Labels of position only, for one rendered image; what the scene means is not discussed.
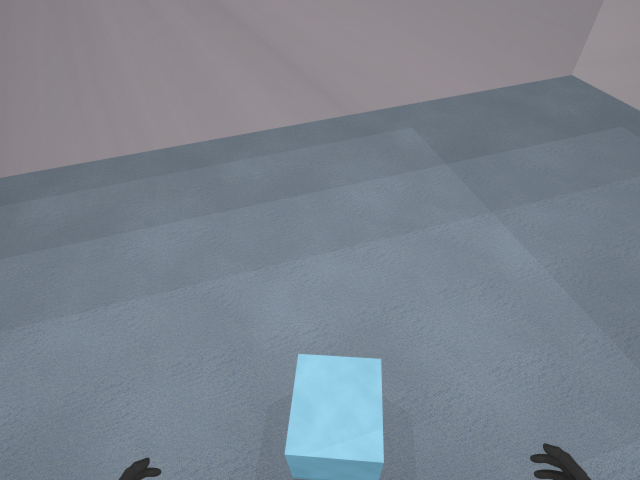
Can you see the robot left hand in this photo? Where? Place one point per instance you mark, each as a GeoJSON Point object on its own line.
{"type": "Point", "coordinates": [138, 470]}

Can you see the robot right hand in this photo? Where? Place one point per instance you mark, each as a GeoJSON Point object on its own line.
{"type": "Point", "coordinates": [557, 457]}

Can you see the carton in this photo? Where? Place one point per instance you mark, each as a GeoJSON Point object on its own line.
{"type": "Point", "coordinates": [335, 429]}

